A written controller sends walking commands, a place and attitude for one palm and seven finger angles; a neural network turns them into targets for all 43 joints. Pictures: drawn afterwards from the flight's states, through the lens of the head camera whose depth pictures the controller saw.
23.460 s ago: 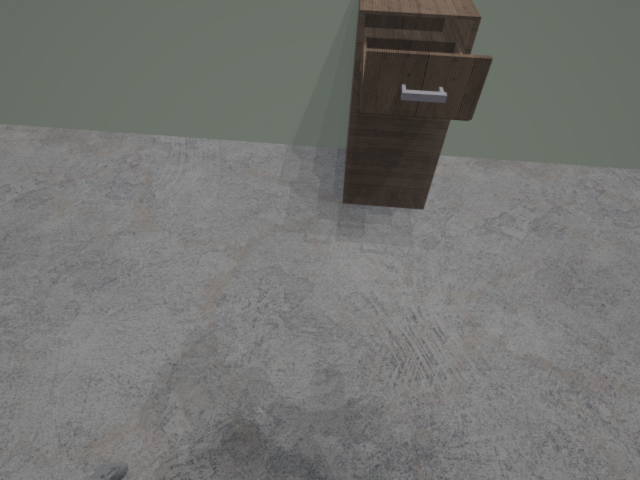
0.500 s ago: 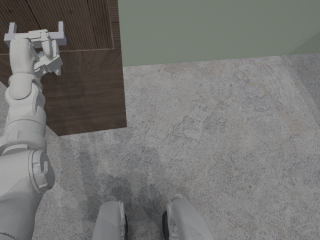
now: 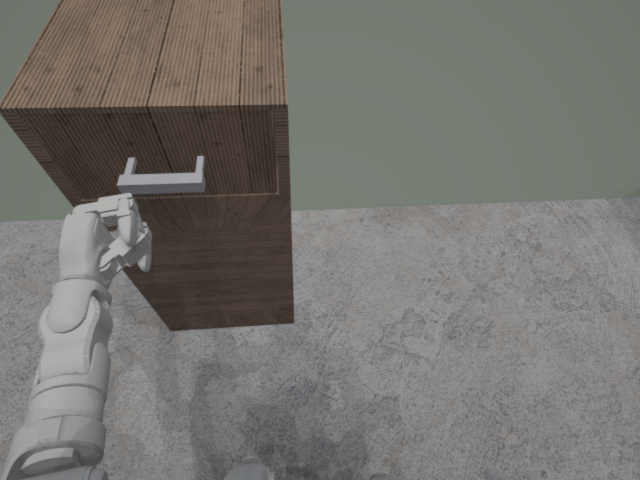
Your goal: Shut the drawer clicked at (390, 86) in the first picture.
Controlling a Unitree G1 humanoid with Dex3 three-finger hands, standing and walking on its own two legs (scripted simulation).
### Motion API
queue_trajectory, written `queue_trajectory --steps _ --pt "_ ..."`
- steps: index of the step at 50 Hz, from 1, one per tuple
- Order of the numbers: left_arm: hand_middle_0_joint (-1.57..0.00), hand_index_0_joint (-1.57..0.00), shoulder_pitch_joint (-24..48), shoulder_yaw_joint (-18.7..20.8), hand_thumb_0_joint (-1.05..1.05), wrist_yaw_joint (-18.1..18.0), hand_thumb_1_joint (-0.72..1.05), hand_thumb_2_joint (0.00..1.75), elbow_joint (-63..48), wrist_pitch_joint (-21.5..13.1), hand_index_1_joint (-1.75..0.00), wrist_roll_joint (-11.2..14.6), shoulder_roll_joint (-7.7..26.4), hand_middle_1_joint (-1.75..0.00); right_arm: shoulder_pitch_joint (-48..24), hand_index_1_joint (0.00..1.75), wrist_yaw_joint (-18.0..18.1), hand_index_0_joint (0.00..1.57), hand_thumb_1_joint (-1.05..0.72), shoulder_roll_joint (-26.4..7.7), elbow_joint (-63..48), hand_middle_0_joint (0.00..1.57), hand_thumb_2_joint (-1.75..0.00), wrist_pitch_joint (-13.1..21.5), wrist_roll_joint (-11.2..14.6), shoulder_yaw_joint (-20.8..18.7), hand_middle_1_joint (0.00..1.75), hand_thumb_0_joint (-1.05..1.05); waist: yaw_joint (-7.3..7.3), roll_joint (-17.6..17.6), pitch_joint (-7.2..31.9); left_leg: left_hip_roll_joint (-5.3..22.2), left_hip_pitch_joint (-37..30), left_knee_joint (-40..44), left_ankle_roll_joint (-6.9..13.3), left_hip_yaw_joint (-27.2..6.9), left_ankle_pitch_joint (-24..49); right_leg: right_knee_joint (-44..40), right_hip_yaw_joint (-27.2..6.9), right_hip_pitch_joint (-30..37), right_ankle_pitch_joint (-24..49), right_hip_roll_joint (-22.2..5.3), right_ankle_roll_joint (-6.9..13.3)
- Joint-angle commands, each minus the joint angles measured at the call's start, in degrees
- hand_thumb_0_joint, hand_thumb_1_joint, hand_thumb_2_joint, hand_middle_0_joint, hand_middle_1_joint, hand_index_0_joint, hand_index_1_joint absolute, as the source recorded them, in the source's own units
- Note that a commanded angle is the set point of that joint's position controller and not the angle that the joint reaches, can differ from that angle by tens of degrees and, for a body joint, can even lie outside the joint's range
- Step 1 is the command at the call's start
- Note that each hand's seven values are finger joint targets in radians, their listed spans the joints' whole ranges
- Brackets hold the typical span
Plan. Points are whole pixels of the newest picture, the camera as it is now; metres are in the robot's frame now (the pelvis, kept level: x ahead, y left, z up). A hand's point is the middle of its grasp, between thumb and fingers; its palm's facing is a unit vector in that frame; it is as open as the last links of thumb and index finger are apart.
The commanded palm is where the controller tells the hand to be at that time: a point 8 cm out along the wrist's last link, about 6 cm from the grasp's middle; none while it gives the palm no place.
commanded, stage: draw the hand back to the body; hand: left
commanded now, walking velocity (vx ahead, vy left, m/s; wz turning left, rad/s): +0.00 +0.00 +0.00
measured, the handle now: (164, 173) +0.54 +0.24 +0.01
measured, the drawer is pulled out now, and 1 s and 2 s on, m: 0.00 0.00 0.00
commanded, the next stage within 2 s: step back with the hand held close in 1.06 s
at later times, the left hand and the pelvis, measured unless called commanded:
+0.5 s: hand (62, 315) +0.26 +0.23 +0.14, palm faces +0.31 -0.90 -0.29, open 3.2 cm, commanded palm +0.21 +0.27 +0.16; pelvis +0.00 -0.01 +0.04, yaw +2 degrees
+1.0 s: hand out of the picture +0.17 +0.22 +0.22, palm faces +0.43 -0.81 -0.41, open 3.2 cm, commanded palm +0.13 +0.26 +0.23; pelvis +0.01 -0.02 +0.05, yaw +1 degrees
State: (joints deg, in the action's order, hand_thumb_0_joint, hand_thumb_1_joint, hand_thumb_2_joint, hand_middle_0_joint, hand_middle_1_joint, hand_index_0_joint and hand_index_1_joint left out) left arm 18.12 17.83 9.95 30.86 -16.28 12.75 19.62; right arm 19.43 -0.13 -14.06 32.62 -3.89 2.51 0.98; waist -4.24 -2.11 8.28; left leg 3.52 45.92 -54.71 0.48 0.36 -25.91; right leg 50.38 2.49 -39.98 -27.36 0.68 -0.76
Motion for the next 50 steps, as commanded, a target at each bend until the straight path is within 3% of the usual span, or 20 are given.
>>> queue_trajectory --steps 1,3,5,9,10,11,13,17,21,28,32,36,43,44,46,47,50 --pt "-1.40 -1.40 11.9 -0.9 0.00 0.1 0.90 0.90 -18.6 -2.7 -1.60 1.3 7.7 -1.60 0.9 0.30 1.3 0.20 -0.90 -8.2 -6.5 0.20 -0.90 3.6 0.3 -3.5 0.30 0.00 -0.88 -5.1 16.9 -2.0 -21.7 7.0 1.2 -0.5 28.7 -5.7 1.0 9.0 29.4 2.2 1.2" --pt "-1.40 -1.40 9.6 -1.5 0.00 0.7 0.90 0.90 -24.5 -3.3 -1.60 1.2 8.2 -1.60 -0.2 0.30 1.4 0.20 -0.90 -8.0 -7.1 0.20 -0.90 4.5 0.2 -3.5 0.30 0.00 0.09 -8.4 19.4 -1.7 -26.6 7.6 0.9 -1.3 33.0 -5.8 1.2 9.9 29.8 2.0 1.5" --pt "-1.40 -1.40 5.9 -2.3 0.00 1.1 0.90 0.90 -28.1 -3.0 -1.60 1.9 7.4 -1.60 -1.8 0.30 1.6 0.20 -0.90 -7.8 -7.9 0.20 -0.90 5.5 0.3 -3.3 0.30 0.00 0.59 -7.6 18.6 -1.4 -28.3 8.7 0.8 -1.9 33.9 -6.6 1.5 10.9 29.4 1.9 1.5" --pt "-1.40 -1.40 0.9 -0.3 0.00 1.1 0.90 0.90 -28.3 0.2 -1.60 3.1 8.1 -1.60 -5.5 0.30 2.3 0.20 -0.90 -8.0 -9.1 0.20 -0.90 6.5 0.7 -2.6 0.30 0.00 1.43 -2.1 12.2 -2.0 -25.0 12.1 0.9 -1.9 25.0 -8.8 2.2 13.1 25.7 1.7 1.5" --pt "-1.40 -1.40 -0.7 -1.0 0.00 -5.3 0.90 0.90 -32.1 2.3 -1.60 -5.0 13.9 -1.60 -9.5 0.30 3.4 0.20 -0.90 -7.3 -10.5 0.20 -0.90 5.2 0.4 -3.0 0.30 0.00 4.57 -2.3 12.7 -2.8 -28.0 15.1 1.0 -0.7 23.0 -12.8 -0.8 15.2 23.8 0.3 2.5" --pt "-1.40 -1.40 -4.9 -2.3 0.00 -8.5 0.90 0.90 -32.2 4.2 -1.60 -5.4 9.8 -1.60 -9.8 0.30 4.1 0.20 -0.90 -6.5 -11.4 0.20 -0.90 4.7 0.3 -2.6 0.30 0.00 3.31 0.1 9.0 -2.6 -27.8 17.1 0.9 -0.4 20.4 -14.4 -0.2 16.0 22.4 0.1 2.3" --pt "-1.40 -1.40 -8.6 -4.7 0.00 -11.0 0.90 0.90 -34.9 6.5 -1.60 -6.0 7.3 -1.60 -11.2 0.30 4.7 0.20 -0.90 -6.1 -11.8 0.20 -0.90 4.7 0.4 -1.9 0.30 0.00 3.87 -2.0 6.9 -2.6 -29.0 19.2 1.0 -0.1 18.1 -16.0 -0.6 18.0 20.3 -0.2 2.3" --pt "-1.40 -1.40 -9.4 -2.1 0.00 -14.5 0.90 0.90 -39.8 8.9 -1.60 -7.2 10.6 -1.60 -13.4 0.30 5.9 0.20 -0.90 -6.3 -11.4 0.20 -0.90 4.4 0.0 -1.1 0.30 0.00 4.22 2.4 5.1 -2.6 -32.2 22.8 1.5 0.2 17.7 -20.4 -0.8 22.8 20.6 -0.2 2.1" --pt "-1.40 -1.40 -11.4 -3.9 0.00 -16.0 0.90 0.90 -45.4 10.0 -1.60 -8.0 8.4 -1.60 -14.7 0.30 6.1 0.20 -0.90 -5.6 -10.8 0.20 -0.90 5.8 -0.3 -0.3 0.30 0.00 4.47 -1.4 2.3 -2.6 -37.0 26.3 1.3 0.0 18.4 -23.6 -0.5 25.1 20.6 -0.5 2.2" --pt "-1.40 -1.40 -24.5 -2.8 0.00 -16.1 0.90 0.90 -52.0 10.3 -1.60 -7.8 7.2 -1.60 -15.7 0.30 5.6 0.20 -0.90 -5.1 -9.4 0.20 -0.90 8.3 -1.1 -0.3 0.30 0.00 5.72 0.2 -2.1 -2.5 -40.4 30.3 1.3 0.4 21.2 -27.8 -0.2 29.9 22.8 -0.4 1.9" --pt "-1.40 -1.40 -32.0 1.8 0.00 -16.0 0.90 0.90 -57.2 9.5 -1.60 -7.6 10.0 -1.60 -16.2 0.30 4.9 0.20 -0.90 -5.1 -8.9 0.20 -0.90 9.2 -1.7 -0.7 0.30 0.00 6.85 1.1 -2.5 -2.8 -41.1 31.1 1.3 1.0 23.4 -29.7 -0.4 32.2 25.5 -0.5 1.7" --pt "-1.40 -1.40 -36.8 2.9 0.00 -16.0 0.90 0.90 -64.6 8.5 -1.60 -7.7 9.5 -1.60 -16.4 0.30 4.5 0.20 -0.90 -4.3 -9.1 0.20 -0.90 10.3 -1.7 -1.0 0.30 0.00 7.02 -2.0 -2.8 -2.7 -42.3 31.0 1.1 1.6 25.3 -29.7 -0.4 32.7 27.5 -0.8 1.6" --pt "-1.40 -1.40 -46.0 5.1 0.00 -16.2 0.90 0.90 -70.3 7.2 -1.60 -7.7 9.3 -1.60 -16.0 0.30 4.5 0.20 -0.90 -4.0 -8.9 0.20 -0.90 12.6 -1.7 -1.6 0.30 0.00 7.36 -0.4 -5.1 -2.4 -42.3 30.4 1.2 1.9 24.9 -30.4 -0.4 32.1 27.8 -0.7 1.3" --pt "-1.40 -1.40 -46.8 6.2 0.00 -16.3 0.90 0.90 -71.7 6.9 -1.60 -7.8 10.1 -1.60 -15.9 0.30 4.5 0.20 -0.90 -4.0 -9.0 0.20 -0.90 12.8 -1.7 -1.8 0.30 0.00 7.71 -0.2 -4.4 -2.4 -42.7 30.2 1.3 1.9 25.3 -30.5 -0.5 32.1 28.2 -0.7 1.4" --pt "-1.40 -1.40 -46.7 4.7 0.00 -16.2 0.90 0.90 -68.1 7.2 -1.60 -7.9 7.9 -1.60 -15.4 0.30 4.6 0.20 -0.90 -4.2 -8.3 0.20 -0.90 12.7 -1.7 -2.0 0.30 0.00 7.10 2.5 -6.4 -2.3 -42.0 30.2 1.5 2.1 24.6 -30.6 -0.4 30.9 27.7 -0.7 1.0" --pt "-1.40 -1.40 -46.4 4.1 0.00 -16.1 0.90 0.90 -65.7 7.5 -1.60 -8.0 7.0 -1.60 -15.5 0.30 4.7 0.20 -0.90 -4.3 -7.9 0.20 -0.90 12.7 -1.7 -2.1 0.30 0.00 6.75 3.1 -9.4 -2.3 -41.6 30.3 1.4 2.1 23.2 -32.0 -0.5 29.2 25.9 -0.4 1.0" --pt "-1.40 -1.40 -43.9 3.8 0.00 -16.3 0.90 0.90 -64.9 7.1 -1.60 -8.1 6.8 -1.60 -15.3 0.30 5.2 0.20 -0.90 -4.4 -7.9 0.20 -0.90 12.4 -1.6 -2.2 0.30 0.00 6.55 2.5 -9.7 -2.2 -41.6 30.8 1.5 1.9 20.4 -31.8 -0.6 28.6 22.0 -0.9 0.9"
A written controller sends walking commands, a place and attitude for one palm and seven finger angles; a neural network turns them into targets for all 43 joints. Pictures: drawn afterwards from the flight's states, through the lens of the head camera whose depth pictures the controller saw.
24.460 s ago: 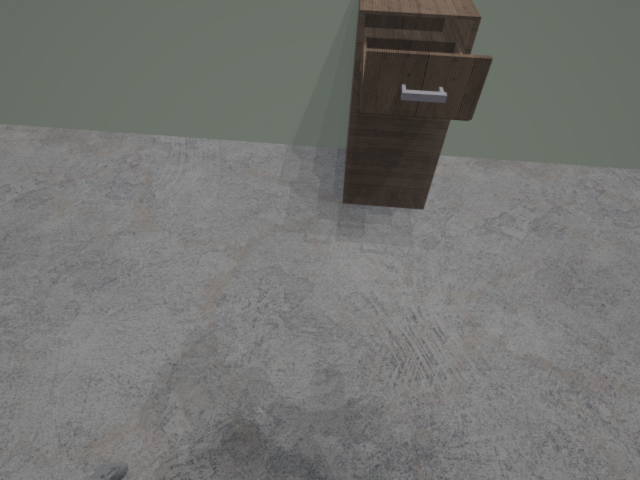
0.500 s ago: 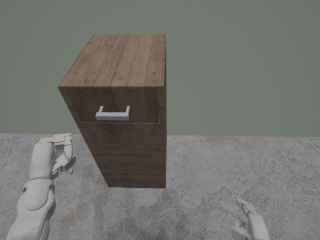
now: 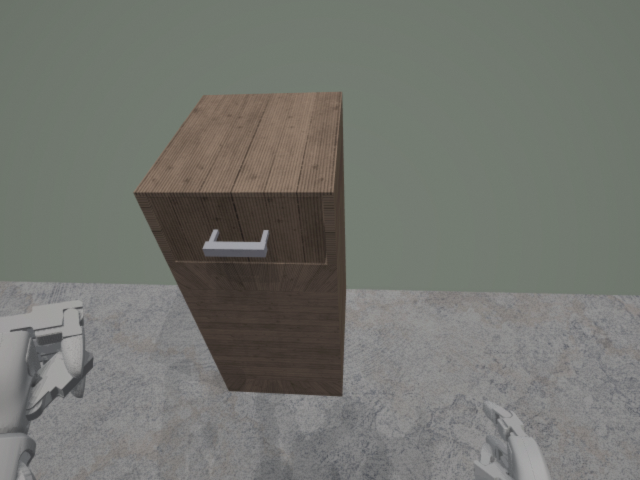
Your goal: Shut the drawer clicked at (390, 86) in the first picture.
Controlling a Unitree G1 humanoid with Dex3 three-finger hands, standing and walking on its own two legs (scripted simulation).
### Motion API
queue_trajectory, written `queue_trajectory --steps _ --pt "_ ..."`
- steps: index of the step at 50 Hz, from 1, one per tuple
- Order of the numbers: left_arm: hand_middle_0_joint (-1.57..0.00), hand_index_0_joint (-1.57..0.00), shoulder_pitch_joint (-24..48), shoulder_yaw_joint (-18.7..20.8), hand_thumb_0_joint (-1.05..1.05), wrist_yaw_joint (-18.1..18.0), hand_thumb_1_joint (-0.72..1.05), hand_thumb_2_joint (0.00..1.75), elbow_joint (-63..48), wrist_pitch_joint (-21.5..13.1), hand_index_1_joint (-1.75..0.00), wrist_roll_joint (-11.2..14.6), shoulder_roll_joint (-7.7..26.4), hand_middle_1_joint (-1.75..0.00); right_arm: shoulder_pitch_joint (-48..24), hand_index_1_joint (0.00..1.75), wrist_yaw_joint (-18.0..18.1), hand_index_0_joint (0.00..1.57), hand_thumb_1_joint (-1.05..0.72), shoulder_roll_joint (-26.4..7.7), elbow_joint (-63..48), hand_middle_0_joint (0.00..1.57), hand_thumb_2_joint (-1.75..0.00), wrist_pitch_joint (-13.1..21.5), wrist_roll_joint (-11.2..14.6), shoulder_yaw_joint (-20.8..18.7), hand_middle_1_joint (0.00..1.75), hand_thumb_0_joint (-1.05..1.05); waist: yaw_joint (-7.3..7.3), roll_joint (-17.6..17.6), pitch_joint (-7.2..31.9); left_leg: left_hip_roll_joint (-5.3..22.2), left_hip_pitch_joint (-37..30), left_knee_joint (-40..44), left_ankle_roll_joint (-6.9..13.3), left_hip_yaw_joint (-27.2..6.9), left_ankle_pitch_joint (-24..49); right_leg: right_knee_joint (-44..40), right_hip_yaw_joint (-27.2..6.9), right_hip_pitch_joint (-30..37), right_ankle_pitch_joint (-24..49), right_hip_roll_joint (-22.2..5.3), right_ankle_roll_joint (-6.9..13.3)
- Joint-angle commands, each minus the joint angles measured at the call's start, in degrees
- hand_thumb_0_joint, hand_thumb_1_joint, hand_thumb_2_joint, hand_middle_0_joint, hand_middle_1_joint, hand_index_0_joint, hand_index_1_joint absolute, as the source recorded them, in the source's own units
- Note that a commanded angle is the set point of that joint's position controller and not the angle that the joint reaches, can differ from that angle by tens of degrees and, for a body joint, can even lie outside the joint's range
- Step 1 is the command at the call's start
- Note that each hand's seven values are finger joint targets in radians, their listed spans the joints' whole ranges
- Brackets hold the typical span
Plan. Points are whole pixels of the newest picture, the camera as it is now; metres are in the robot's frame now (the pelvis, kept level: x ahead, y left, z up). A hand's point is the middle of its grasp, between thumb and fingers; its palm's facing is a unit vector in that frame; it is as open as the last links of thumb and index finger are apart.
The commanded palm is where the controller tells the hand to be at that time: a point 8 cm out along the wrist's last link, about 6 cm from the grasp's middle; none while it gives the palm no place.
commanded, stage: draw the hand back to the body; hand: left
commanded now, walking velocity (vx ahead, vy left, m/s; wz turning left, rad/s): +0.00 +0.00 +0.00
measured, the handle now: (237, 241) +0.54 +0.25 -0.04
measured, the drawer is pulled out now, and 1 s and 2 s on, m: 0.00 0.00 0.00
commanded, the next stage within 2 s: step back with the hand held close in 0.06 s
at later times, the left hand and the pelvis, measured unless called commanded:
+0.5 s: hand (94, 366) +0.18 +0.25 +0.14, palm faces +0.25 -0.83 -0.50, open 3.2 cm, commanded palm +0.11 +0.30 +0.18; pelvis -0.03 +0.02 +0.00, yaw -2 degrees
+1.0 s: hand out of the picture +0.07 +0.27 +0.16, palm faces +0.37 -0.82 -0.43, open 3.2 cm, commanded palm +0.01 +0.32 +0.18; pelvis -0.12 +0.04 -0.02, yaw +0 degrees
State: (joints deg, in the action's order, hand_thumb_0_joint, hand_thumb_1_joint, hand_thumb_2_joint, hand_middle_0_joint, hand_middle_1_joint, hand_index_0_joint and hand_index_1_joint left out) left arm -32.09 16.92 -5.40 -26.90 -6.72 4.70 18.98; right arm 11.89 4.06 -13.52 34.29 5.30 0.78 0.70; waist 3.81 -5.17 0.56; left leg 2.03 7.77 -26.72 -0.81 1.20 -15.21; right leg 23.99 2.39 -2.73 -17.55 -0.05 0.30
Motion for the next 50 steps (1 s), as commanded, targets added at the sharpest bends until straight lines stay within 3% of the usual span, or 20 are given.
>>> queue_trajectory --steps 1,6,9,10,11,12,13,16,17,21,22,26,28,30,37,41,42,46,48,50 --pt "-1.40 -1.40 6.9 5.2 0.00 -1.1 0.90 0.90 -8.3 -2.7 -1.60 -0.2 8.3 -1.60 -7.7 0.30 1.1 0.20 -0.90 -5.1 -9.8 0.20 -0.90 3.4 0.0 -2.0 0.30 0.00 -1.21 5.3 -0.6 -0.8 -3.8 2.7 2.9 1.0 10.6 -4.9 -0.6 -7.8 13.2 -0.3 -0.1" --pt "-1.40 -1.40 6.5 6.0 0.00 -1.7 0.90 0.90 -13.3 -3.4 -1.60 -0.5 9.8 -1.60 -8.2 0.30 1.1 0.20 -0.90 -4.5 -10.2 0.20 -0.90 4.9 -0.4 -1.6 0.30 0.00 -0.14 1.1 4.7 -1.2 -5.4 2.3 2.8 0.7 13.9 -3.3 -0.7 -4.5 17.1 -0.6 0.4" --pt "-1.40 -1.40 6.2 6.1 0.00 -1.7 0.90 0.90 -12.8 -3.1 -1.60 -0.3 9.7 -1.60 -8.4 0.30 1.0 0.20 -0.90 -4.3 -10.0 0.20 -0.90 5.2 -0.3 -1.4 0.30 0.00 -0.21 1.7 2.2 -1.0 -4.1 2.6 2.5 0.5 13.1 -3.7 -0.5 -5.0 16.4 -0.5 0.4" --pt "-1.40 -1.40 14.8 15.2 0.00 -2.2 0.90 0.90 -18.1 -6.1 -1.60 -0.7 18.4 -1.60 -7.1 0.30 0.4 0.20 -0.90 -5.8 -11.2 0.20 -0.90 3.6 -0.6 -1.8 0.30 0.00 -2.68 5.1 -3.3 -0.1 0.5 0.5 3.3 0.3 9.8 -7.4 -6.7 -10.2 21.4 -3.7 0.3" --pt "-1.40 -1.40 8.5 12.5 0.00 -1.7 0.90 0.90 -10.6 -6.6 -1.60 -1.1 14.0 -1.60 -6.7 0.30 0.3 0.20 -0.90 -4.9 -9.4 0.20 -0.90 2.5 -0.8 -1.9 0.30 0.00 -3.24 7.5 -3.3 -0.2 0.6 -0.9 3.2 -0.1 9.9 -7.0 -6.4 -10.5 24.1 -5.0 0.6" --pt "-1.40 -1.40 8.3 12.0 0.00 -1.5 0.90 0.90 -10.9 -6.9 -1.60 -1.3 14.1 -1.60 -7.2 0.30 0.2 0.20 -0.90 -5.1 -10.0 0.20 -0.90 2.0 -0.8 -2.3 0.30 0.00 -3.04 7.3 -3.4 -0.4 0.5 -0.9 2.9 0.0 10.3 -7.1 -6.7 -11.0 25.8 -5.2 0.6" --pt "-1.40 -1.40 4.6 9.9 0.00 -1.3 0.90 0.90 -7.6 -6.6 -1.60 -1.5 10.9 -1.60 -6.8 0.30 0.1 0.20 -0.90 -4.9 -9.9 0.20 -0.90 1.2 -0.8 -2.3 0.30 0.00 -3.51 7.2 -2.9 0.1 0.3 -0.3 2.8 0.1 12.0 -6.0 -5.7 -10.5 26.4 -5.0 0.4" --pt "-1.40 -1.40 -0.5 7.9 0.00 -0.8 0.90 0.90 -7.8 -6.8 -1.60 -1.4 8.4 -1.60 -6.6 0.30 -0.5 0.20 -0.90 -5.9 -10.7 0.20 -0.90 -0.4 -0.8 -3.2 0.30 0.00 -3.52 3.3 2.0 1.6 -0.2 1.4 3.1 0.0 19.1 -2.8 -3.4 -7.5 26.3 -4.0 -0.5" --pt "-1.40 -1.40 -2.0 7.8 0.00 -0.6 0.90 0.90 -8.1 -6.9 -1.60 -1.3 8.3 -1.60 -7.0 0.30 -0.4 0.20 -0.90 -5.9 -11.0 0.20 -0.90 -0.7 -0.8 -3.5 0.30 0.00 -3.20 2.3 2.9 1.8 -0.5 1.8 3.1 0.0 21.0 -2.4 -2.8 -7.4 26.0 -3.6 -0.7" --pt "-1.40 -1.40 -4.8 10.3 0.00 -1.1 0.90 0.90 -14.0 -7.3 -1.60 -1.3 11.0 -1.60 -7.2 0.30 -0.5 0.20 -0.90 -5.7 -12.8 0.20 -0.90 -2.2 -0.6 -4.0 0.30 0.00 -2.99 5.4 8.7 2.5 -0.3 1.2 3.2 -0.7 26.9 0.4 -2.2 -4.4 29.0 -3.0 -1.2" --pt "-1.40 -1.40 -4.8 12.1 0.00 -1.5 0.90 0.90 -16.0 -7.5 -1.60 -1.2 13.1 -1.60 -7.6 0.30 -0.2 0.20 -0.90 -5.7 -13.2 0.20 -0.90 -2.4 -0.7 -4.0 0.30 0.00 -2.54 4.6 10.2 2.4 -0.3 1.2 3.1 -0.7 27.5 0.9 -2.1 -3.9 29.6 -3.0 -1.3" --pt "-1.40 -1.40 -6.8 13.0 0.00 -2.4 0.90 0.90 -19.8 -7.9 -1.60 -1.0 13.6 -1.60 -6.9 0.30 0.2 0.20 -0.90 -5.5 -14.2 0.20 -0.90 -2.4 -0.5 -4.1 0.30 0.00 -2.70 2.4 11.1 3.1 2.2 1.1 3.1 -1.4 28.2 3.5 -1.9 -3.7 28.0 -2.2 -1.4" --pt "-1.40 -1.40 -7.7 12.9 0.00 -2.8 0.90 0.90 -20.2 -7.9 -1.60 -1.0 13.3 -1.60 -6.6 0.30 0.4 0.20 -0.90 -5.6 -14.0 0.20 -0.90 -2.2 -0.7 -4.1 0.30 0.00 -2.75 -0.7 10.4 3.6 4.4 2.1 3.1 -2.1 26.1 4.3 -1.6 -3.8 24.3 -1.6 -1.4" --pt "-1.40 -1.40 -7.3 12.2 0.00 -3.0 0.90 0.90 -19.4 -8.0 -1.60 -1.0 12.4 -1.60 -6.2 0.30 0.3 0.20 -0.90 -5.6 -13.6 0.20 -0.90 -1.7 -0.7 -4.1 0.30 0.00 -3.05 -1.5 8.1 4.2 7.6 3.3 3.3 -2.8 21.4 5.0 -1.8 -4.7 20.0 -1.1 -1.4" --pt "-1.40 -1.40 -4.7 11.6 0.00 -3.6 0.90 0.90 -17.4 -9.6 -1.60 -1.8 11.3 -1.60 -5.8 0.30 0.6 0.20 -0.90 -6.3 -13.1 0.20 -0.90 0.5 -0.4 -4.4 0.30 0.00 -4.30 0.7 1.7 4.7 22.2 7.6 4.4 -5.7 -11.7 4.2 -4.1 -5.0 5.5 -0.6 -1.1" --pt "-1.40 -1.40 -2.8 10.8 0.00 -4.1 0.90 0.90 -18.3 -10.6 -1.60 -2.5 10.8 -1.60 -4.7 0.30 0.6 0.20 -0.90 -6.4 -12.8 0.20 -0.90 1.7 -0.7 -4.3 0.30 0.00 -4.69 3.0 0.6 3.6 22.6 4.5 4.1 -5.6 -16.5 0.4 -6.1 -10.0 -5.5 -1.5 -0.5" --pt "-1.40 -1.40 -2.3 11.7 0.00 -4.2 0.90 0.90 -19.5 -10.7 -1.60 -2.7 12.1 -1.60 -5.0 0.30 0.8 0.20 -0.90 -6.7 -12.7 0.20 -0.90 2.0 -0.9 -4.4 0.30 0.00 -4.69 2.7 0.8 3.2 21.2 3.7 3.9 -5.6 -16.9 -0.8 -6.8 -11.8 -7.9 -1.5 -0.4" --pt "-1.40 -1.40 -1.2 10.8 0.00 -5.1 0.90 0.90 -20.4 -11.0 -1.60 -2.5 12.0 -1.60 -3.8 0.30 0.8 0.20 -0.90 -5.8 -11.4 0.20 -0.90 2.2 -1.1 -4.0 0.30 0.00 -5.07 5.9 1.3 0.1 12.0 -4.8 2.0 -3.9 -11.3 -6.2 -8.8 -23.1 -13.2 -4.8 1.6" --pt "-1.40 -1.40 -1.0 10.6 0.00 -5.6 0.90 0.90 -20.7 -11.1 -1.60 -2.3 12.2 -1.60 -3.5 0.30 1.1 0.20 -0.90 -5.7 -10.6 0.20 -0.90 2.3 -1.2 -3.8 0.30 0.00 -5.45 4.8 1.6 0.0 8.8 -5.4 1.5 -4.6 -10.0 -6.0 -7.5 -26.4 -13.0 -4.9 1.8" --pt "-1.40 -1.40 -0.6 11.0 0.00 -5.8 0.90 0.90 -20.6 -11.3 -1.60 -2.3 12.3 -1.60 -4.0 0.30 1.2 0.20 -0.90 -5.9 -10.6 0.20 -0.90 2.2 -1.3 -3.6 0.30 0.00 -5.50 2.0 0.8 1.6 13.0 -0.5 2.1 -7.3 -12.9 -3.1 -5.6 -24.0 -12.5 -2.7 0.6"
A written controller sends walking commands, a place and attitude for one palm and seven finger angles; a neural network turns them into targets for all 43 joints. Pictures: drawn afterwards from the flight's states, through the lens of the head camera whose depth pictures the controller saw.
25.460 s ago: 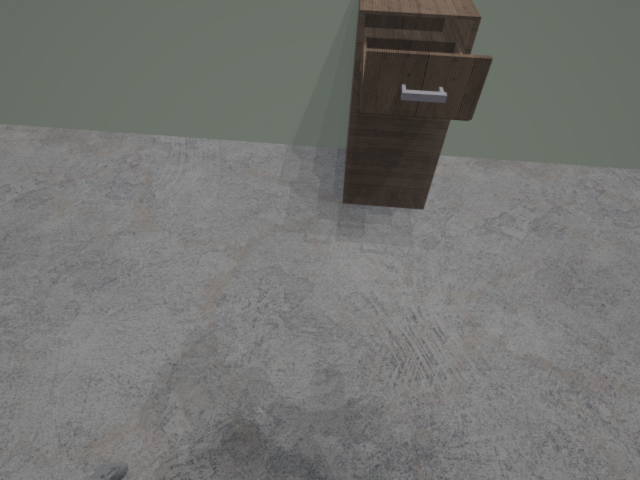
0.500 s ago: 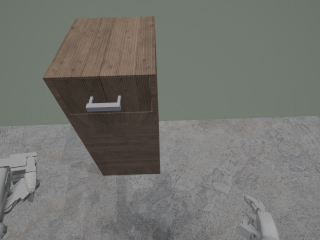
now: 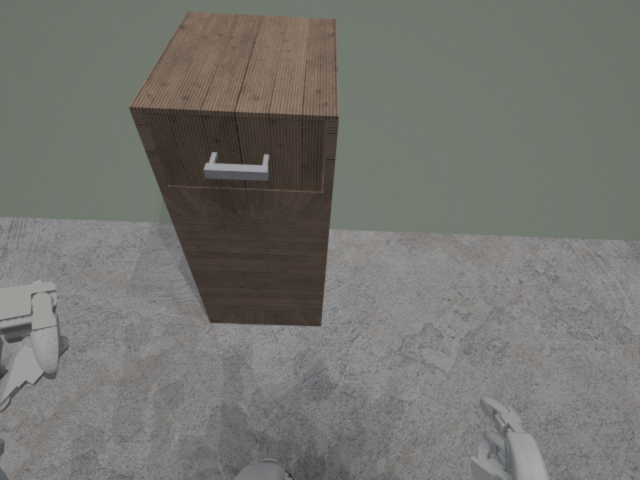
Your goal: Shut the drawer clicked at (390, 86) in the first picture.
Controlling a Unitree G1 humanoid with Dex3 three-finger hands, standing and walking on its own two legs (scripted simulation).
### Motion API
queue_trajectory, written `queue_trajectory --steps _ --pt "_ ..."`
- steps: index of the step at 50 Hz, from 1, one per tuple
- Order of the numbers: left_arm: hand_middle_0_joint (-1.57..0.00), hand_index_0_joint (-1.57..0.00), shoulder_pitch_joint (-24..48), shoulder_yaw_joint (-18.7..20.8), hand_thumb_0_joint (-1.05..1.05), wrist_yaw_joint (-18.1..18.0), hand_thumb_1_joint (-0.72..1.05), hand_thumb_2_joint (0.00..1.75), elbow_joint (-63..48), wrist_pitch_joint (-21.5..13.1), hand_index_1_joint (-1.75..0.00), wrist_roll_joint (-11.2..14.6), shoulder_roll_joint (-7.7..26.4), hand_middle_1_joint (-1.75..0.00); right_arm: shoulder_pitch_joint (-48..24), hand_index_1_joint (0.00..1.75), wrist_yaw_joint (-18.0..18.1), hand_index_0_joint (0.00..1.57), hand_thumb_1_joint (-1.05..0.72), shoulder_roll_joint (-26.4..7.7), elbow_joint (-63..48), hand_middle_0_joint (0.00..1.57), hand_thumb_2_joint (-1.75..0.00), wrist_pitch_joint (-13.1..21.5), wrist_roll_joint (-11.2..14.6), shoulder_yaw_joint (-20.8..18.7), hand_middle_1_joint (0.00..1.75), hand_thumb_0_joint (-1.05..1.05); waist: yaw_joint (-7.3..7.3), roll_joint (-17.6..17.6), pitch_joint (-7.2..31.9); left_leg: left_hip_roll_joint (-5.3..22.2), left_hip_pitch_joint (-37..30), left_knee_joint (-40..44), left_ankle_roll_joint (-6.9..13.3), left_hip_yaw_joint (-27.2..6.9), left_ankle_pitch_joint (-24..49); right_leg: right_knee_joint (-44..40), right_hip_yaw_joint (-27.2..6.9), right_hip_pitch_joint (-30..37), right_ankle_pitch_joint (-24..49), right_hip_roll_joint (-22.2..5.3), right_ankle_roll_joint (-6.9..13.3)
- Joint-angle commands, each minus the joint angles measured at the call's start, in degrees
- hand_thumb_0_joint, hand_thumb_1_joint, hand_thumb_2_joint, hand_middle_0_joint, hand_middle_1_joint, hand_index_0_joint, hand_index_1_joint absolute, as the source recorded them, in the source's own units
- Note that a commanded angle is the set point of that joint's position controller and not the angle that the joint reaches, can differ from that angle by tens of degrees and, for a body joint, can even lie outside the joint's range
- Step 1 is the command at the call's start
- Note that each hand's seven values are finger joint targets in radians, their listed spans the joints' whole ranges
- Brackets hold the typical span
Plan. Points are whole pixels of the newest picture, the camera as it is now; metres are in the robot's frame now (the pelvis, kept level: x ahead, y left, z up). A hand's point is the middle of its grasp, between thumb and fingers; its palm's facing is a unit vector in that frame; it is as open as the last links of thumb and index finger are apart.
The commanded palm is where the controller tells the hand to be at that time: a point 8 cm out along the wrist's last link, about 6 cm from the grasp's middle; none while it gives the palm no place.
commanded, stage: step back with the hand held close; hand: left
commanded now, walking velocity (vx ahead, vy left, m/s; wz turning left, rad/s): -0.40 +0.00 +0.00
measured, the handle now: (238, 165) +0.66 +0.21 -0.03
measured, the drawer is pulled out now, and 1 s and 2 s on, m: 0.00 0.00 0.00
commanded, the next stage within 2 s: stop stepping back and stand still in 0.40 s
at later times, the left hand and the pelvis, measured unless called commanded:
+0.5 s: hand (14, 427) +0.13 +0.23 +0.19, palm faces +0.30 -0.83 -0.47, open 3.2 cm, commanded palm +0.05 +0.28 +0.19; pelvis -0.09 +0.00 +0.01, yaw -1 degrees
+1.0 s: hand out of the picture +0.02 +0.22 +0.18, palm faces +0.36 -0.84 -0.40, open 3.2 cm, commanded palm -0.06 +0.27 +0.19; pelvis -0.20 -0.01 +0.01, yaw -2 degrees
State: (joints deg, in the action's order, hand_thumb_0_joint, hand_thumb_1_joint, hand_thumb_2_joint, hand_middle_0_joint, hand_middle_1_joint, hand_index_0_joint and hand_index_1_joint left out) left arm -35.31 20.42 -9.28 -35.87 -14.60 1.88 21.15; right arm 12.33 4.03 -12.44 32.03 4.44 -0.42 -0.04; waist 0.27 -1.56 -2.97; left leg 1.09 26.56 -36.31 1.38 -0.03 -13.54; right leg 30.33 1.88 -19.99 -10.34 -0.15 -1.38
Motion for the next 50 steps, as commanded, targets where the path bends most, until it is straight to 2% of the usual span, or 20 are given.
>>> queue_trajectory --steps 1,3,5,12,14,15,18,20,22,24,26,31,32,34,37,43,45,46,47,50 --pt "-1.40 -1.40 2.1 8.1 0.00 -2.0 0.90 0.90 -11.3 -3.6 -1.60 0.5 10.3 -1.60 -4.9 0.30 1.3 0.20 -0.90 -7.2 -8.6 0.20 -0.90 3.2 0.1 -3.0 0.30 0.00 -1.75 -3.7 4.2 4.4 -1.6 13.3 0.7 -8.5 -17.8 -6.2 -4.2 -3.0 -18.8 -0.7 1.6" --pt "-1.40 -1.40 1.2 9.4 0.00 -1.5 0.90 0.90 -11.8 -3.7 -1.60 -0.3 10.0 -1.60 -6.3 0.30 1.5 0.20 -0.90 -8.2 -9.4 0.20 -0.90 3.7 0.0 -3.1 0.30 0.00 -0.88 -13.6 5.8 11.8 14.2 28.2 4.1 -17.7 -30.8 12.6 -1.1 13.9 -10.8 5.2 -0.1" --pt "-1.40 -1.40 1.1 10.9 0.00 -1.0 0.90 0.90 -12.3 -4.4 -1.60 -0.6 11.1 -1.60 -5.7 0.30 1.2 0.20 -0.90 -7.1 -9.3 0.20 -0.90 4.1 -0.3 -3.6 0.30 0.00 -0.35 -12.7 8.6 14.4 13.6 28.3 5.7 -18.8 -26.5 20.9 -2.3 14.8 -10.5 5.3 0.1" --pt "-1.40 -1.40 -3.7 10.6 0.00 0.7 0.90 0.90 -12.8 -5.4 -1.60 1.8 11.9 -1.60 -5.6 0.30 -0.8 0.20 -0.90 -6.0 -6.6 0.20 -0.90 4.4 -1.0 -3.6 0.30 0.00 -1.03 -8.8 7.8 8.8 -1.9 17.7 1.0 -8.5 -11.8 -8.0 -4.2 6.5 -13.7 1.6 3.9" --pt "-1.40 -1.40 0.8 10.4 0.00 0.4 0.90 0.90 -13.4 -6.8 -1.60 2.1 13.7 -1.60 -4.9 0.30 -1.0 0.20 -0.90 -4.4 -4.7 0.20 -0.90 3.4 -0.4 -2.9 0.30 0.00 -1.44 6.2 9.6 1.7 -13.6 -2.7 -2.4 -1.4 -0.9 -17.9 -20.6 -6.7 -2.9 -12.1 7.4" --pt "-1.40 -1.40 3.4 10.6 0.00 -0.3 0.90 0.90 -13.2 -7.4 -1.60 1.9 14.6 -1.60 -5.2 0.30 -0.7 0.20 -0.90 -4.0 -4.1 0.20 -0.90 3.5 -0.3 -2.6 0.30 0.00 -1.02 8.2 9.6 0.3 -13.8 -9.1 -2.6 0.8 -2.1 -17.2 -18.1 -7.0 10.0 -15.9 8.4" --pt "-1.40 -1.40 2.0 9.6 0.00 0.1 0.90 0.90 -10.9 -5.1 -1.60 1.2 13.5 -1.60 -7.2 0.30 0.6 0.20 -0.90 -4.7 -6.2 0.20 -0.90 3.0 0.3 -2.7 0.30 0.00 -1.31 10.7 12.3 -0.5 -8.4 -1.9 -1.1 1.1 5.1 -3.9 -10.6 7.1 45.6 -10.5 3.4" --pt "-1.40 -1.40 2.6 8.9 0.00 0.9 0.90 0.90 -10.4 -4.3 -1.60 1.3 12.7 -1.60 -7.9 0.30 1.4 0.20 -0.90 -5.5 -5.9 0.20 -0.90 2.3 0.4 -2.1 0.30 0.00 -1.12 0.6 11.8 2.6 -18.2 9.8 0.7 -0.1 34.6 2.3 -4.8 3.5 37.7 -3.2 -0.4" --pt "-1.40 -1.40 4.0 7.0 0.00 1.7 0.90 0.90 -9.7 -4.6 -1.60 1.0 11.8 -1.60 -6.0 0.30 0.1 0.20 -0.90 -5.9 -5.1 0.20 -0.90 3.3 0.0 -2.9 0.30 0.00 -1.26 -8.4 13.9 14.0 -27.7 14.1 4.2 -10.2 54.7 14.2 -4.3 -4.1 -7.5 2.4 0.0" --pt "-1.40 -1.40 -1.4 7.1 0.00 2.0 0.90 0.90 -7.3 -4.0 -1.60 1.7 10.3 -1.60 -4.5 0.30 -0.9 0.20 -0.90 -6.0 -4.4 0.20 -0.90 4.0 -1.6 -3.3 0.30 0.00 0.70 -8.7 16.8 17.2 -24.6 15.7 6.4 -12.6 47.1 20.5 -5.8 -3.3 -22.9 3.7 0.9" --pt "-1.40 -1.40 -3.8 8.6 0.00 1.8 0.90 0.90 -10.2 -2.8 -1.60 2.1 10.3 -1.60 -4.0 0.30 -1.5 0.20 -0.90 -6.3 -5.7 0.20 -0.90 4.0 -0.9 -4.0 0.30 0.00 0.63 -8.2 16.1 16.5 -20.4 17.9 7.4 -10.0 31.9 20.4 -4.5 -1.1 -20.3 2.5 0.7" --pt "-1.40 -1.40 -7.8 10.8 0.00 0.3 0.90 0.90 -14.8 -0.1 -1.60 2.2 12.3 -1.60 -8.2 0.30 -1.4 0.20 -0.90 -6.3 -11.0 0.20 -0.90 2.5 0.5 -2.7 0.30 0.00 -0.25 -10.3 7.3 8.4 7.9 23.1 1.9 -3.1 -23.1 2.5 2.6 17.9 -14.5 2.2 2.0" --pt "-1.40 -1.40 -6.9 12.3 0.00 0.0 0.90 0.90 -15.7 0.5 -1.60 1.6 14.2 -1.60 -8.5 0.30 -0.8 0.20 -0.90 -6.0 -11.6 0.20 -0.90 1.8 0.6 -2.9 0.30 0.00 -0.38 -4.8 6.2 3.6 9.0 15.6 -0.2 0.8 -22.9 -4.1 -0.6 16.4 -18.0 -0.2 3.1" --pt "-1.40 -1.40 -4.4 11.0 0.00 -0.6 0.90 0.90 -13.4 1.1 -1.60 1.6 14.2 -1.60 -7.5 0.30 -0.5 0.20 -0.90 -5.1 -9.6 0.20 -0.90 0.7 0.6 -3.0 0.30 0.00 -0.30 16.8 1.7 -3.4 0.7 -23.5 -2.9 0.3 -12.6 -27.7 -31.4 -12.3 -40.4 -22.4 11.9" --pt "-1.40 -1.40 2.8 9.1 0.00 0.1 0.90 0.90 -11.0 1.6 -1.60 0.9 11.7 -1.60 -4.5 0.30 -0.3 0.20 -0.90 -5.4 -6.1 0.20 -0.90 0.3 0.1 -3.1 0.30 0.00 -3.59 9.8 6.0 0.1 -2.4 -30.9 -2.6 -1.0 -3.8 -20.2 -16.2 -14.6 -35.7 -17.0 8.7" --pt "-1.40 -1.40 7.0 4.3 0.00 -1.4 0.90 0.90 -6.0 -0.1 -1.60 -0.8 8.1 -1.60 -3.8 0.30 2.0 0.20 -0.90 -6.3 -4.2 0.20 -0.90 5.1 0.0 -1.9 0.30 0.00 -2.10 3.1 1.7 0.2 -12.4 12.5 1.5 3.8 -11.4 -8.3 -5.1 -4.7 -27.1 -10.0 5.3" --pt "-1.40 -1.40 10.1 3.8 0.00 -1.6 0.90 0.90 -11.3 -1.4 -1.60 -1.5 7.9 -1.60 -1.9 0.30 1.6 0.20 -0.90 -8.4 -5.1 0.20 -0.90 6.4 -0.3 -2.5 0.30 0.00 -2.11 -18.5 1.3 13.4 -13.7 25.3 8.2 -20.5 -23.4 16.6 2.2 -9.1 -19.3 0.0 0.9" --pt "-1.40 -1.40 11.3 4.7 0.00 -1.5 0.90 0.90 -13.2 -1.7 -1.60 -2.6 9.3 -1.60 -1.7 0.30 1.1 0.20 -0.90 -7.1 -5.3 0.20 -0.90 7.1 -0.6 -2.5 0.30 0.00 -2.22 -18.6 0.1 17.3 -11.8 27.0 11.3 -25.6 -18.7 27.9 0.9 -13.2 -18.7 1.4 0.5" --pt "-1.40 -1.40 6.6 7.1 0.00 -1.3 0.90 0.90 -10.1 -1.9 -1.60 -2.0 11.0 -1.60 -1.7 0.30 0.7 0.20 -0.90 -6.2 -4.8 0.20 -0.90 7.3 -0.2 -3.0 0.30 0.00 -1.80 -11.5 2.1 17.5 -11.5 25.2 11.9 -24.6 -14.4 31.5 -0.9 -12.4 -16.5 0.4 0.5" --pt "-1.40 -1.40 -0.1 7.5 0.00 -1.0 0.90 0.90 -12.3 -1.6 -1.60 -1.4 10.1 -1.60 -3.8 0.30 -1.0 0.20 -0.90 -5.7 -4.6 0.20 -0.90 7.5 0.2 -2.5 0.30 0.00 -0.62 -10.7 1.8 12.9 -5.4 21.5 8.2 -13.0 -9.4 18.0 0.5 -2.4 -14.0 -1.6 1.1"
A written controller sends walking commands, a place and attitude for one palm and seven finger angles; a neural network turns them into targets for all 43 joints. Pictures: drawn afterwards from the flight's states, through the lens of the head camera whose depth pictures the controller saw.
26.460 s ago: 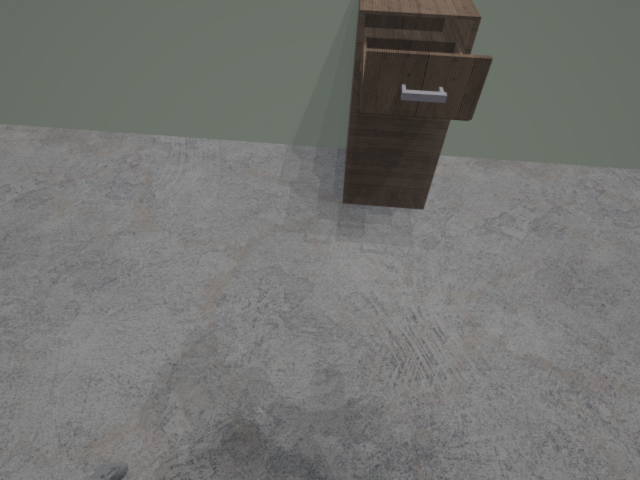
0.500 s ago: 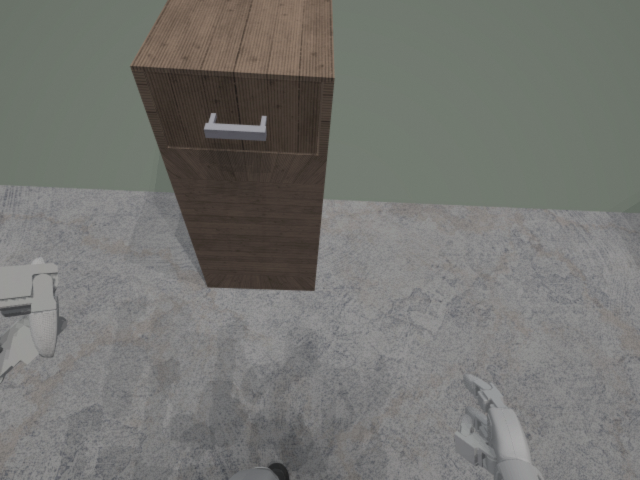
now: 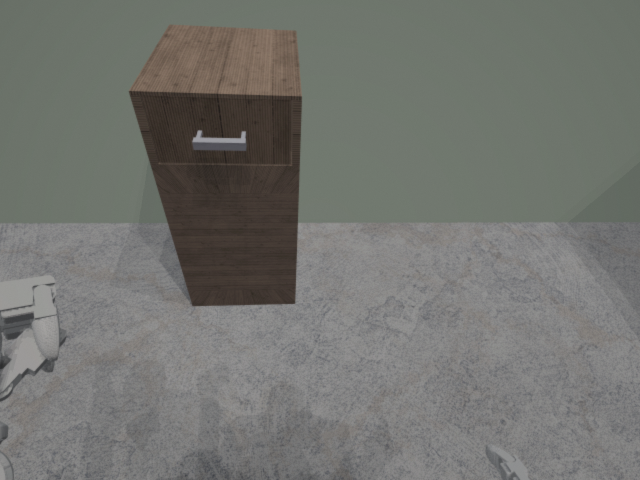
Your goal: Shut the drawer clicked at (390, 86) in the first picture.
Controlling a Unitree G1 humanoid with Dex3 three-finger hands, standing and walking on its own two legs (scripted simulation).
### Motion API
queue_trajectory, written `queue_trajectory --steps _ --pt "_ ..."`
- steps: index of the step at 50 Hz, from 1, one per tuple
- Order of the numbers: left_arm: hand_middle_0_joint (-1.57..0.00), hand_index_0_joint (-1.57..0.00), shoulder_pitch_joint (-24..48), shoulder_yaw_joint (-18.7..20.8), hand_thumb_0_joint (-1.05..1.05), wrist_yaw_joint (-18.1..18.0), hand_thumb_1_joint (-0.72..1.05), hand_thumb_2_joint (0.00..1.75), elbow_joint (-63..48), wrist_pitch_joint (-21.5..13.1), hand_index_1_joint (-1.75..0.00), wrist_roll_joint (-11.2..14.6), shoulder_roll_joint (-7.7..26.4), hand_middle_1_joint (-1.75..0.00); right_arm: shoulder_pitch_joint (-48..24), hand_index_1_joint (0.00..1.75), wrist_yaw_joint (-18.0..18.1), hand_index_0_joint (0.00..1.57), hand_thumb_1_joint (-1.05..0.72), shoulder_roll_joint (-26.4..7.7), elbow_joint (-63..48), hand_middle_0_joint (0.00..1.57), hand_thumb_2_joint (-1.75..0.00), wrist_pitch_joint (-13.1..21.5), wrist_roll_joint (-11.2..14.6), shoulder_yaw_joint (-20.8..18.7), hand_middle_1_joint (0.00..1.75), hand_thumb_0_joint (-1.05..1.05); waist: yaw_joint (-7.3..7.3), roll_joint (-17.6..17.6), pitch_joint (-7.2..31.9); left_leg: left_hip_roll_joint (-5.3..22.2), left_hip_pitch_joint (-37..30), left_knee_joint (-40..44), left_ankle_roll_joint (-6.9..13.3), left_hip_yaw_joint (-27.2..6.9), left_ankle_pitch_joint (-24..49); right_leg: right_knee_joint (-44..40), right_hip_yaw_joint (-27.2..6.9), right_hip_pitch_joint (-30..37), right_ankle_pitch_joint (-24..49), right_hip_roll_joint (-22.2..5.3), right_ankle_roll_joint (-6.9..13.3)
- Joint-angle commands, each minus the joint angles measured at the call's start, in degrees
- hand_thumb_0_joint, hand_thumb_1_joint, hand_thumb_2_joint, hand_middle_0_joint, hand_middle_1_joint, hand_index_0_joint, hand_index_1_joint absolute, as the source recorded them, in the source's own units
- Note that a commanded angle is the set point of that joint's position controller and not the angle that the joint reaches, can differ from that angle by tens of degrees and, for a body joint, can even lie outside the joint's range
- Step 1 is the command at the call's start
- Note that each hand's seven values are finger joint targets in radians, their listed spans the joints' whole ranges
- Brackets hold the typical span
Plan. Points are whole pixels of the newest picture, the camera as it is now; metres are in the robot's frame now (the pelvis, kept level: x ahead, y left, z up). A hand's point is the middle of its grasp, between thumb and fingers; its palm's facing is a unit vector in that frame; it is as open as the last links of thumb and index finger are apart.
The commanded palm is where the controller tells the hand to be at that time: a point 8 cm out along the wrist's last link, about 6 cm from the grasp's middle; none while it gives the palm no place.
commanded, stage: stop stepping back and stand still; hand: left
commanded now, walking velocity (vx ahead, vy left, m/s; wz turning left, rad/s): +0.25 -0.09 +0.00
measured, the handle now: (220, 139) +0.85 +0.24 -0.03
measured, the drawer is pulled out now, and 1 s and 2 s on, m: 0.00 0.00 0.00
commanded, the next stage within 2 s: let the arm hang, fingers relaxed in 0.26 s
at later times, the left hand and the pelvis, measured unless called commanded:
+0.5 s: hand (115, 430) +0.19 +0.25 -0.03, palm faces +0.20 -0.91 -0.36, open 3.1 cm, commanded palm none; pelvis -0.01 +0.01 -0.01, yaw +5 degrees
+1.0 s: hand out of the picture +0.00 +0.21 -0.16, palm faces +0.10 -0.96 -0.25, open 5.9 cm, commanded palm none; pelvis +0.01 +0.01 +0.01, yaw +5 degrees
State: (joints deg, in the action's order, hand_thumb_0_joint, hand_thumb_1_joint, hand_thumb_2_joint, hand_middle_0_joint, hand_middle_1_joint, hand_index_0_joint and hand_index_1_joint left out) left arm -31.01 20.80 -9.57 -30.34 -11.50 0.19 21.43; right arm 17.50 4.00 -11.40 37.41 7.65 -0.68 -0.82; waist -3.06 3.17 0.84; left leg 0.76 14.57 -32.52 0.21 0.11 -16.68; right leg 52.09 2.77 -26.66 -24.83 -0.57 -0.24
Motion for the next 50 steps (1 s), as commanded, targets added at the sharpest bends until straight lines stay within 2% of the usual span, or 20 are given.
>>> queue_trajectory --steps 1,3,4,5,6,9,12,16,17,18,20,22,25,27,29,31,33,37,41,50 --pt "-1.40 -1.40 -6.7 7.5 0.00 -0.9 0.90 0.90 -17.1 -4.7 -1.60 0.7 10.0 -1.60 -9.0 0.30 -0.9 0.20 -0.90 -6.8 -10.1 0.20 -0.90 3.9 0.4 -1.5 0.30 0.00 2.93 -15.6 -1.5 11.9 10.1 16.0 8.0 -9.9 -7.8 -10.2 1.2 11.2 0.4 -0.2 0.1" --pt "-1.40 -1.40 -9.1 8.6 0.00 -0.8 0.90 0.90 -14.9 -4.5 -1.60 0.8 10.5 -1.60 -9.5 0.30 -0.6 0.20 -0.90 -6.8 -10.4 0.20 -0.90 2.5 0.2 -1.5 0.30 0.00 3.50 -11.2 0.1 8.8 18.7 9.4 5.2 -6.1 -14.1 -21.0 1.3 25.0 0.6 0.7 1.0" --pt "-1.40 -1.40 -9.2 8.8 0.00 -0.6 0.90 0.90 -13.1 -4.4 -1.60 0.5 10.9 -1.60 -9.4 0.30 -0.5 0.20 -0.90 -6.4 -10.4 0.20 -0.90 1.6 0.1 -1.8 0.30 0.00 3.80 -2.7 -0.5 4.3 23.6 -2.2 3.5 -1.8 -15.0 -28.3 -5.9 27.7 -3.6 -2.8 3.1" --pt "-1.40 -1.40 -7.5 9.3 0.00 -0.5 0.90 0.90 -12.0 -3.7 -1.60 0.5 11.9 -1.60 -10.1 0.30 -0.6 0.20 -0.90 -6.3 -11.0 0.20 -0.90 0.6 0.5 -2.8 0.30 0.00 3.43 11.9 -1.0 -1.2 27.3 -20.1 1.5 2.6 -15.1 -39.3 -27.9 22.8 -17.9 -14.7 8.4" --pt "-1.40 -1.40 -3.6 9.4 0.00 0.0 0.90 0.90 -11.4 -4.1 -1.60 1.5 11.7 -1.60 -9.6 0.30 -0.4 0.20 -0.90 -7.4 -10.1 0.20 -0.90 0.3 0.3 -3.3 0.30 0.00 2.28 10.8 -2.5 -1.0 25.9 -30.9 1.1 0.2 -11.1 -44.0 -34.8 16.5 -16.1 -20.7 10.2" --pt "-1.40 -1.40 -2.2 9.3 0.00 0.3 0.90 0.90 -8.3 -4.9 -1.60 1.1 10.8 -1.60 -7.2 0.30 -0.3 0.20 -0.90 -6.4 -8.1 0.20 -0.90 0.0 0.1 -2.7 0.30 0.00 0.94 2.3 0.0 2.0 17.7 -31.3 0.7 -1.1 -5.1 -42.5 -25.3 7.8 -18.0 -17.6 10.2" --pt "-1.40 -1.40 -0.6 6.0 0.00 0.7 0.90 0.90 -10.3 -5.0 -1.60 1.4 9.1 -1.60 -10.2 0.30 0.5 0.20 -0.90 -5.6 -9.1 0.20 -0.90 0.0 0.5 -1.5 0.30 0.00 1.06 6.6 -2.2 3.0 5.5 -16.8 1.2 2.2 -2.8 -42.1 -13.1 -2.4 -15.8 -14.4 8.0" --pt "-1.40 -1.40 1.2 4.1 0.00 -0.4 0.90 0.90 -14.0 -5.3 -1.60 0.7 8.5 -1.60 -9.2 0.30 1.7 0.20 -0.90 -6.2 -8.8 0.20 -0.90 2.1 -0.3 -1.1 0.30 0.00 1.68 -0.1 -2.0 0.5 -6.1 3.2 2.6 5.3 -4.3 -36.8 -8.8 -1.7 -15.4 -10.8 5.7" --pt "-1.40 -1.40 2.0 3.7 0.00 -0.5 0.90 0.90 -15.7 -5.5 -1.60 0.8 8.3 -1.60 -8.9 0.30 2.0 0.20 -0.90 -7.2 -9.3 0.20 -0.90 2.6 -0.5 -1.5 0.30 0.00 1.37 -5.8 -2.1 2.6 -6.1 8.7 3.4 1.0 -7.0 -30.5 -7.1 -0.1 -11.7 -9.0 4.5" --pt "-1.40 -1.40 4.8 -14.7 0.00 7.9 0.90 0.90 32.9 7.2 -1.60 -4.0 -4.8 -1.60 -2.3 0.30 -5.6 0.20 -0.90 -14.7 4.2 0.20 -0.90 1.1 -1.2 -4.0 0.30 0.00 -2.16 -18.5 -4.8 10.5 -1.6 4.1 6.5 -13.7 9.6 -7.8 1.0 -10.5 4.6 -6.0 0.6" --pt "-1.32 -1.32 5.0 -13.8 0.00 8.9 0.90 0.90 31.8 11.8 -1.51 -2.6 -6.5 -1.51 -3.1 0.30 -4.4 0.20 -0.90 -11.9 -1.5 0.20 -0.90 -3.6 -1.5 -3.5 0.30 0.00 -0.53 -16.0 -2.8 16.7 3.5 10.7 12.8 -20.8 20.8 7.6 -3.6 -8.5 -6.5 -1.2 -1.1" --pt "-1.24 -1.24 10.9 -15.3 0.00 9.1 0.90 0.90 35.5 11.5 -1.43 -2.7 -5.8 -1.43 -3.7 0.30 -4.1 0.20 -0.90 -10.1 -2.4 0.20 -0.90 -3.1 -2.6 -2.6 0.30 0.00 0.37 -3.9 4.3 15.5 3.5 9.1 11.7 -21.5 24.9 9.0 -5.2 -4.8 -6.8 -0.8 -0.4" --pt "-1.12 -1.12 11.9 -16.4 0.00 9.2 0.90 0.90 47.1 11.2 -1.30 -2.3 -5.4 -1.30 -5.8 0.30 -3.2 0.20 -0.90 -11.8 -0.2 0.20 -0.90 -4.0 -2.3 -2.3 0.30 0.00 3.47 -2.0 7.3 11.2 -3.1 3.6 8.6 -10.4 40.7 -8.5 -2.3 4.5 -0.3 0.4 -0.8" --pt "-1.04 -1.04 9.9 -16.2 0.00 8.9 0.90 0.90 55.6 11.2 -1.21 -2.1 -1.6 -1.21 -6.9 0.30 -3.1 0.20 -0.90 -10.2 1.0 0.20 -0.90 -5.3 -0.7 -2.0 0.30 0.00 5.12 -0.8 7.5 4.2 2.7 0.3 3.7 -4.2 23.2 -21.8 -6.0 16.7 19.9 -1.0 0.0" --pt "-0.96 -0.96 10.0 -16.4 0.00 8.9 0.90 0.90 62.2 10.8 -1.12 -2.0 3.2 -1.12 -4.9 0.30 -3.5 0.20 -0.90 -5.4 2.6 0.20 -0.90 -6.3 0.0 -1.4 0.30 0.00 3.31 0.9 4.1 -2.1 8.2 -4.7 0.3 0.7 -6.2 -30.8 -22.2 15.9 24.5 -14.6 6.0" --pt "-0.88 -0.88 15.2 -17.4 0.00 9.2 0.90 0.90 66.5 11.0 -1.04 -1.6 2.1 -1.04 -3.1 0.30 -3.8 0.20 -0.90 -4.5 6.0 0.20 -0.90 -7.9 -0.3 -1.4 0.30 0.00 1.02 -1.3 -0.4 -1.6 1.1 -4.6 0.6 0.4 -4.4 -34.2 -19.7 4.7 4.5 -11.2 7.4" --pt "-0.80 -0.80 16.9 -17.7 0.00 8.6 0.90 0.90 70.7 10.8 -0.95 -1.3 -1.3 -0.95 -2.0 0.30 -3.5 0.20 -0.90 -4.3 8.8 0.20 -0.90 -8.0 -0.6 -1.4 0.30 0.00 0.99 3.0 -2.8 -0.1 -1.5 -1.3 1.0 -1.2 5.0 -32.9 -14.2 4.0 10.2 -7.3 5.6" --pt "-0.64 -0.64 14.9 -17.8 0.00 8.3 0.90 0.90 76.2 11.2 -0.78 -0.9 -3.5 -0.78 -1.8 0.30 -3.1 0.20 -0.90 -5.1 12.3 0.20 -0.90 -7.5 -0.7 -1.4 0.30 0.00 2.75 -11.2 -0.2 4.7 0.0 8.3 2.7 -6.9 6.9 -28.2 -8.1 11.3 12.3 -2.6 2.9" --pt "-0.48 -0.48 14.0 -18.5 0.00 8.3 0.90 0.90 82.1 11.3 -0.60 -0.8 -4.0 -0.60 -0.3 0.30 -2.6 0.20 -0.90 -5.2 15.6 0.20 -0.90 -7.3 -0.4 -1.3 0.30 0.00 3.15 -4.6 0.2 4.9 0.0 11.3 2.8 -6.6 5.3 -29.8 -7.2 15.3 13.9 -2.7 2.8" --pt "-0.20 -0.20 13.3 -19.2 0.00 7.8 0.90 0.90 89.7 11.3 -0.30 -0.8 -4.9 -0.30 2.5 0.30 -2.1 0.20 -0.90 -3.7 21.6 0.20 -0.90 -7.1 -0.1 -0.7 0.30 0.00 2.86 -3.4 -3.1 4.7 -3.2 13.0 2.4 -5.0 8.2 -31.5 -6.9 14.1 14.5 -3.6 2.6"
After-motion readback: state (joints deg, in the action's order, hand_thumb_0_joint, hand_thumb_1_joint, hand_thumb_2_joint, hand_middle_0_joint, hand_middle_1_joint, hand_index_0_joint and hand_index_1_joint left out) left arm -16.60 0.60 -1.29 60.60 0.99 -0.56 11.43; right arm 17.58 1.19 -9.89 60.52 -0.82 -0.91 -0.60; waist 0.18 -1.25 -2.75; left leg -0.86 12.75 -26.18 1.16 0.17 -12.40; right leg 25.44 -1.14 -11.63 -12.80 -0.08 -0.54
